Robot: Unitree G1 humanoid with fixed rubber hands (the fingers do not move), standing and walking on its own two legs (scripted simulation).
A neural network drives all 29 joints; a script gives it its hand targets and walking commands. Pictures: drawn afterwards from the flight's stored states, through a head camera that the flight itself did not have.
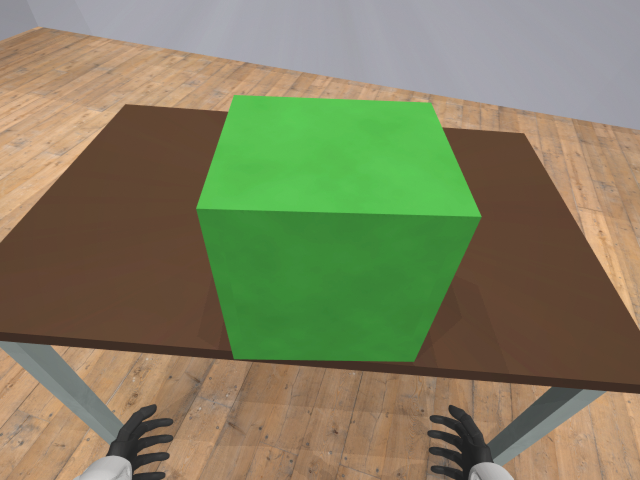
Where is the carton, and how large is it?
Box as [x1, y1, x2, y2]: [196, 95, 481, 361]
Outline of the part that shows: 234,95 196,207 233,357 253,359 413,361 481,216 431,104 427,102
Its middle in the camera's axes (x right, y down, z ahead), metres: +0.01 -0.01 +0.54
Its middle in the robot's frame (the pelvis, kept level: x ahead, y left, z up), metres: +0.41 +0.01 +0.09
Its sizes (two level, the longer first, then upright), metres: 0.267 0.231 0.292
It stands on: a table, 0.73 m high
